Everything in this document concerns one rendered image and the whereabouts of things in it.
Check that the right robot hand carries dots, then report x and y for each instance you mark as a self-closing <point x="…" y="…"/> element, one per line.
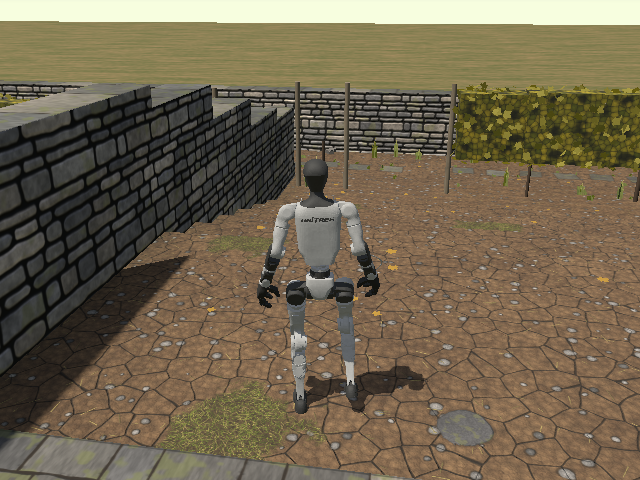
<point x="366" y="283"/>

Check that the robot left foot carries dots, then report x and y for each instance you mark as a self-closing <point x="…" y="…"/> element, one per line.
<point x="300" y="405"/>

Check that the robot left upper arm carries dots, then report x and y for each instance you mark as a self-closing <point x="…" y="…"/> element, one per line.
<point x="286" y="213"/>

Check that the left robot hand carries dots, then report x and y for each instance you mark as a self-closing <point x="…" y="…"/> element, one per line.
<point x="262" y="292"/>

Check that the left robot shin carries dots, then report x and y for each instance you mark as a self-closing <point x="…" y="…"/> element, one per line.
<point x="298" y="368"/>

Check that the robot right upper arm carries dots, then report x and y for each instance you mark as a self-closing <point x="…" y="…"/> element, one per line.
<point x="348" y="210"/>

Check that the right robot forearm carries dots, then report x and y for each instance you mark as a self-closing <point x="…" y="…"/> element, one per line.
<point x="367" y="265"/>

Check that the left robot forearm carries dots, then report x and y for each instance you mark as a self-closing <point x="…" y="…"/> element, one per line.
<point x="269" y="269"/>

